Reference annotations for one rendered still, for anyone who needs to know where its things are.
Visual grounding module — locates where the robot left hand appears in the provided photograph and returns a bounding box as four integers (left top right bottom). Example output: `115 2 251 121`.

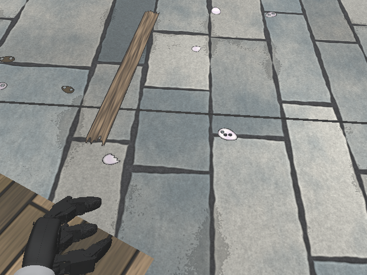
22 196 112 275

